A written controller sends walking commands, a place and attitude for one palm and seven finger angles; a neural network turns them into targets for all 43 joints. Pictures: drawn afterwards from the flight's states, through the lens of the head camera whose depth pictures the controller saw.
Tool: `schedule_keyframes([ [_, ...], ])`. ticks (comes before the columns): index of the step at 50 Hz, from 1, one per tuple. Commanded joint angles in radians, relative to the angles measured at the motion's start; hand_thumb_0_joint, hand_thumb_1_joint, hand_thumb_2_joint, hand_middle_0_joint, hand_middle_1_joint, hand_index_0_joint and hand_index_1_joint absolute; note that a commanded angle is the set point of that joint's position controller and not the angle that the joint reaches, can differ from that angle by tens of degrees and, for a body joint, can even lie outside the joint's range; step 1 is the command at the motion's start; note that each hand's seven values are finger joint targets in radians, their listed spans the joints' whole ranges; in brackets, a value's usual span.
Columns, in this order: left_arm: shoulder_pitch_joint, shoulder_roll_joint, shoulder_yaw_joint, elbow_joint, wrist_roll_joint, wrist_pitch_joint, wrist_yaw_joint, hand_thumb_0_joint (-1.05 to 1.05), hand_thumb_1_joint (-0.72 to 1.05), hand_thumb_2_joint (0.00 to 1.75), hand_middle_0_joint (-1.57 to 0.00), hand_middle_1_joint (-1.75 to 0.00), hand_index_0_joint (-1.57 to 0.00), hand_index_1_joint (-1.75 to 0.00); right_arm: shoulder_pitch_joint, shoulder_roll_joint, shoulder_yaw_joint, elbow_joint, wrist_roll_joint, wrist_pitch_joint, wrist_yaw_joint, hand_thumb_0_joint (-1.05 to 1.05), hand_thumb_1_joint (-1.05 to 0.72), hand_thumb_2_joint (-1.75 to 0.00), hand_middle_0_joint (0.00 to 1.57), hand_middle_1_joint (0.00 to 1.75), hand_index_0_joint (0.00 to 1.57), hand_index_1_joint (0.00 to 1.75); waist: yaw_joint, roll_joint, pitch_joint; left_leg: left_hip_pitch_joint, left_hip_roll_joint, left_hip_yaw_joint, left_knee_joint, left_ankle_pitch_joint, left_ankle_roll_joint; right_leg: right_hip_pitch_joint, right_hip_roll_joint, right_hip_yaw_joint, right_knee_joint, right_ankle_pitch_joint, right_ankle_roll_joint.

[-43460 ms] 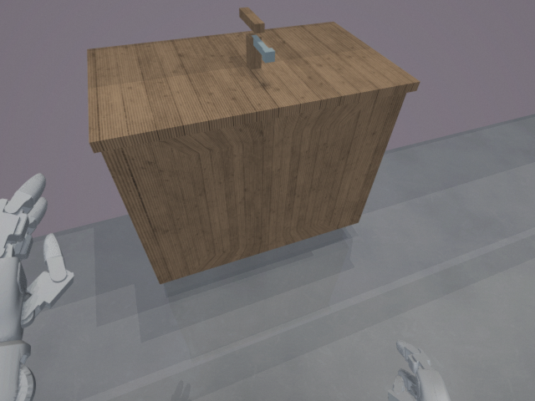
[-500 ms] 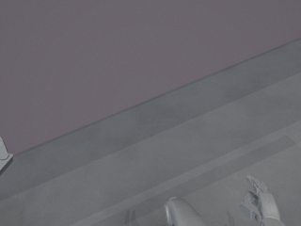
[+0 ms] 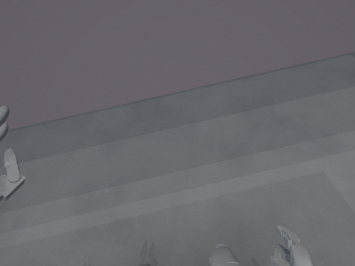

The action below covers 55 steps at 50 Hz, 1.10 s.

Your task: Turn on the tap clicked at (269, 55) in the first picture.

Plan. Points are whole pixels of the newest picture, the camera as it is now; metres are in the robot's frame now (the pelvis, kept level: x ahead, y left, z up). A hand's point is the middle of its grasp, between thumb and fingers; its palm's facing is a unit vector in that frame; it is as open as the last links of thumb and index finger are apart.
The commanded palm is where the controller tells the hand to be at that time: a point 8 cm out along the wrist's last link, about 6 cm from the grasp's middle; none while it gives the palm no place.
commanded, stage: bring the hand home and regain balance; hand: left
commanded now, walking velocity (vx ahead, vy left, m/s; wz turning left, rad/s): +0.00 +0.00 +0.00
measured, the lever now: out of the picture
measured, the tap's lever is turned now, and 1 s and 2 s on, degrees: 84 84 84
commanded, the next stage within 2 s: none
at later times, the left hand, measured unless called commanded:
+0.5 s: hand out of the picture -0.02 +0.02 +0.20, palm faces +0.31 -0.84 -0.45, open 7.4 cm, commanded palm -0.08 +0.09 +0.22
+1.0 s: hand out of the picture -0.27 -0.07 +0.20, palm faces +0.28 -0.87 -0.41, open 7.4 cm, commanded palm -0.32 -0.01 +0.22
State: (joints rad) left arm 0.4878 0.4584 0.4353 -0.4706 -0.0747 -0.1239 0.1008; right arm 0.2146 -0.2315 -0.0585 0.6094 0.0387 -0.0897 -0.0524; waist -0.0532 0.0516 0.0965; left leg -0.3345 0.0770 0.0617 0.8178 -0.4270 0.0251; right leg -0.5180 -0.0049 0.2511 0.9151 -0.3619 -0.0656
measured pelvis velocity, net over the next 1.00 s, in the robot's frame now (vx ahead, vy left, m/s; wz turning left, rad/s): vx -0.50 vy -0.28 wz -0.07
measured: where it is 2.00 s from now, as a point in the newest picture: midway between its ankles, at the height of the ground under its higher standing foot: outside the picture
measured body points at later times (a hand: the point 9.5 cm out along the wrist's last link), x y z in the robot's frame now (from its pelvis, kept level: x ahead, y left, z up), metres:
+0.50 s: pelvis -0.25 -0.19 +0.00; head -0.26 -0.23 +0.45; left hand -0.04 +0.06 +0.22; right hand -0.13 -0.45 -0.12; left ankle -0.23 -0.01 -0.64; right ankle -0.12 -0.28 -0.70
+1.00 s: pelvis -0.50 -0.28 +0.02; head -0.50 -0.30 +0.47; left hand -0.29 -0.03 +0.22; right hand -0.37 -0.53 -0.09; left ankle -0.46 -0.15 -0.65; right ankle -0.39 -0.37 -0.70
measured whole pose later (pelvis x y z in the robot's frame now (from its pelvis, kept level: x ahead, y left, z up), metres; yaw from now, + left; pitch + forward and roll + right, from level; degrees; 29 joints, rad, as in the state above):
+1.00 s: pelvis -0.50 -0.28 +0.02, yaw -4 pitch -5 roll +1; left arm 0.45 0.34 0.33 -0.50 -0.05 -0.14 0.09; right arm 0.19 -0.21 -0.04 0.72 0.03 -0.07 -0.06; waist -0.02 0.03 0.08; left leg -0.45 -0.03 -0.04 1.09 -0.35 0.00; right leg -0.39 0.06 0.04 0.65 -0.18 -0.07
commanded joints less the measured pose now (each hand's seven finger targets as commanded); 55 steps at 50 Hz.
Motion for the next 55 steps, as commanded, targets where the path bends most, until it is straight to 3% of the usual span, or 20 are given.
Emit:
schedule_keyframes([
  [1,-0.13,0.299,0.228,-0.266,-0.013,-0.043,0.001,0.0,0.9,0.9,-0.2,-0.3,-0.2,-0.3,-0.102,-0.028,-0.007,-0.106,-0.022,-0.07,0.013,0.0,-0.9,-0.9,0.2,0.3,0.2,0.3,-0.015,-0.279,-0.17,-0.042,-0.114,-0.086,0.484,-0.035,-0.044,-0.097,-0.198,0.433,-0.745,-0.343,-0.11],
  [3,-0.194,0.198,0.15,-0.306,-0.004,-0.049,-0.014,0.0,0.9,0.9,-0.2,-0.3,-0.2,-0.3,-0.066,-0.062,-0.051,-0.058,-0.023,-0.026,0.026,0.0,-0.9,-0.9,0.2,0.3,0.2,0.3,-0.009,-0.318,-0.201,-0.001,-0.158,-0.136,0.468,0.03,-0.05,-0.038,-0.16,0.467,-0.752,-0.407,-0.107],
  [9,-0.044,0.14,0.133,-0.294,0.026,-0.054,0.036,0.0,0.9,0.9,-0.2,-0.3,-0.2,-0.3,-0.085,-0.094,-0.015,-0.109,-0.016,0.025,0.003,0.0,-0.9,-0.9,0.2,0.3,0.2,0.3,0.008,-0.208,-0.269,0.266,-0.149,-0.011,-0.34,-0.05,0.07,0.099,-0.016,0.032,-0.513,-0.117,-0.031],
  [11,-0.043,0.111,0.128,-0.207,0.018,-0.061,0.03,0.0,0.9,0.9,-0.2,-0.3,-0.2,-0.3,-0.073,-0.148,-0.016,-0.162,-0.03,0.008,-0.002,0.0,-0.9,-0.9,0.2,0.3,0.2,0.3,0.017,0.183,-0.177,0.164,0.054,-0.209,-0.685,-0.018,0.197,0.052,0.174,-0.175,0.143,0.05,0.038],
  [12,-0.133,0.156,0.133,-0.225,0.018,-0.065,0.035,0.0,0.9,0.9,-0.2,-0.3,-0.2,-0.3,-0.162,-0.115,-0.009,-0.183,-0.04,-0.019,0.002,0.0,-0.9,-0.9,0.2,0.3,0.2,0.3,0.02,0.495,-0.056,-0.18,0.287,-0.484,-0.713,-0.221,0.305,0.018,0.089,-0.092,0.647,0.033,0.027],
  [15,-0.029,0.103,0.093,0.04,0.014,-0.048,0.021,0.0,0.9,0.9,-0.2,-0.3,-0.2,-0.3,-0.1,-0.055,0.017,-0.055,-0.001,-0.022,-0.015,0.0,-0.9,-0.9,0.2,0.3,0.2,0.3,0.086,-0.138,0.06,-0.209,0.234,-0.247,-0.461,0.091,0.203,-0.045,0.003,0.005,0.469,-0.073,-0.021],
  [18,-0.097,0.058,0.034,-0.116,0.018,-0.055,0.0,0.0,0.9,0.9,-0.2,-0.3,-0.2,-0.3,-0.09,-0.094,-0.01,-0.119,-0.009,-0.016,-0.021,0.0,-0.9,-0.9,0.2,0.3,0.2,0.3,0.062,-0.14,-0.103,-0.125,0.0,-0.063,0.064,-0.025,0.027,0.281,-0.026,-0.104,-0.46,0.15,0.025],
  [20,-0.187,0.138,0.07,-0.234,0.006,-0.056,-0.003,0.0,0.9,0.9,-0.2,-0.3,-0.2,-0.3,-0.162,-0.067,-0.009,-0.15,-0.013,-0.045,-0.017,0.0,-0.9,-0.9,0.2,0.3,0.2,0.3,0.013,-0.277,-0.097,-0.144,-0.129,-0.149,0.447,-0.035,-0.01,-0.028,-0.257,0.413,-0.794,-0.289,-0.059],
  [21,-0.206,0.215,0.127,-0.184,0.016,-0.052,-0.003,0.0,0.9,0.9,-0.2,-0.3,-0.2,-0.3,-0.096,-0.062,-0.007,-0.093,-0.023,-0.061,-0.007,0.0,-0.9,-0.9,0.2,0.3,0.2,0.3,-0.041,-0.159,-0.12,-0.098,-0.094,-0.103,0.463,0.103,-0.047,-0.047,-0.217,0.308,-0.711,-0.126,-0.134],
  [22,-0.219,0.18,0.087,-0.289,0.005,-0.061,-0.015,0.0,0.9,0.9,-0.2,-0.3,-0.2,-0.3,-0.034,-0.077,-0.038,-0.081,-0.023,-0.036,0.01,0.0,-0.9,-0.9,0.2,0.3,0.2,0.3,0.003,-0.365,-0.236,-0.085,-0.148,-0.141,0.515,0.069,-0.061,0.006,-0.195,0.369,-0.749,-0.327,-0.099],
  [31,-0.098,0.121,0.07,-0.238,0.034,-0.048,0.051,0.0,0.9,0.9,-0.2,-0.3,-0.2,-0.3,-0.071,-0.098,0.009,-0.107,-0.03,-0.004,-0.018,0.0,-0.9,-0.9,0.2,0.3,0.2,0.3,0.015,-0.043,-0.202,0.251,-0.115,0.02,-0.489,0.053,0.089,0.132,-0.005,-0.049,-0.442,-0.064,0.009],
  [33,-0.122,0.12,0.085,-0.155,0.035,-0.056,0.051,0.0,0.9,0.9,-0.2,-0.3,-0.2,-0.3,-0.086,-0.117,0.0,-0.151,-0.024,-0.03,-0.025,0.0,-0.9,-0.9,0.2,0.3,0.2,0.3,0.042,0.292,-0.136,0.175,0.134,-0.137,-0.686,0.297,0.207,0.058,0.168,-0.23,0.358,0.005,0.056],
  [34,-0.242,0.149,0.086,-0.176,0.027,-0.073,0.043,0.0,0.9,0.9,-0.2,-0.3,-0.2,-0.3,-0.159,-0.068,0.025,-0.157,-0.029,-0.051,-0.008,0.0,-0.9,-0.9,0.2,0.3,0.2,0.3,0.028,0.368,-0.021,-0.172,0.296,-0.454,-0.689,0.063,0.284,0.041,0.035,-0.031,0.629,0.049,0.006],
  [36,-0.126,0.107,0.053,-0.001,0.029,-0.044,0.021,0.0,0.9,0.9,-0.2,-0.3,-0.2,-0.3,-0.127,-0.038,0.037,-0.036,0.003,-0.047,-0.01,0.0,-0.9,-0.9,0.2,0.3,0.2,0.3,0.068,-0.071,0.123,-0.188,0.263,-0.311,-0.6,0.02,0.245,-0.087,-0.003,-0.017,0.598,0.036,-0.002],
  [40,-0.073,0.072,0.034,-0.178,0.029,-0.064,0.019,0.0,0.9,0.9,-0.2,-0.3,-0.2,-0.3,-0.082,-0.093,0.0,-0.092,-0.014,-0.025,-0.017,0.0,-0.9,-0.9,0.2,0.3,0.2,0.3,0.07,0.049,-0.101,-0.143,0.092,-0.095,-0.257,-0.04,0.071,0.333,0.003,-0.22,-0.248,0.046,-0.005],
  [41,-0.124,0.065,0.012,-0.209,0.033,-0.063,0.014,0.0,0.9,0.9,-0.2,-0.3,-0.2,-0.3,-0.093,-0.084,-0.004,-0.11,-0.005,-0.025,-0.013,0.0,-0.9,-0.9,0.2,0.3,0.2,0.3,0.051,-0.06,-0.087,-0.156,-0.005,-0.054,-0.065,-0.078,0.039,0.342,-0.018,-0.185,-0.451,0.116,-0.001],
  [42,-0.14,0.09,0.01,-0.191,0.037,-0.059,0.009,0.0,0.9,0.9,-0.2,-0.3,-0.2,-0.3,-0.121,-0.061,-0.008,-0.123,-0.002,-0.022,-0.007,0.0,-0.9,-0.9,0.2,0.3,0.2,0.3,0.016,-0.34,-0.052,-0.174,-0.11,-0.069,0.237,-0.085,0.012,0.202,-0.163,0.147,-0.659,-0.008,-0.044],
  [45,-0.234,0.113,0.012,-0.242,0.006,-0.069,0.002,0.0,0.9,0.9,-0.2,-0.3,-0.2,-0.3,-0.097,-0.091,-0.024,-0.087,0.0,-0.063,-0.006,0.0,-0.9,-0.9,0.2,0.3,0.2,0.3,0.006,-0.232,-0.104,-0.094,-0.113,-0.167,0.464,0.101,-0.045,-0.01,-0.26,0.354,-0.743,-0.211,-0.169],
  [52,-0.082,0.112,0.047,-0.234,0.029,-0.062,0.047,0.0,0.9,0.9,-0.2,-0.3,-0.2,-0.3,-0.111,-0.053,0.011,-0.088,-0.018,-0.03,-0.031,0.0,-0.9,-0.9,0.2,0.3,0.2,0.3,0.029,-0.225,-0.178,0.221,-0.112,-0.022,-0.202,-0.012,0.027,0.043,-0.158,0.007,-0.651,-0.208,-0.074],
  [55,-0.143,0.109,0.045,-0.262,0.029,-0.078,0.051,0.0,0.9,0.9,-0.2,-0.3,-0.2,-0.3,-0.072,-0.107,0.007,-0.129,-0.024,-0.052,-0.033,0.0,-0.9,-0.9,0.2,0.3,0.2,0.3,0.032,0.118,-0.181,0.253,-0.013,-0.044,-0.648,0.176,0.103,0.178,0.049,-0.142,-0.208,0.005,-0.001],
])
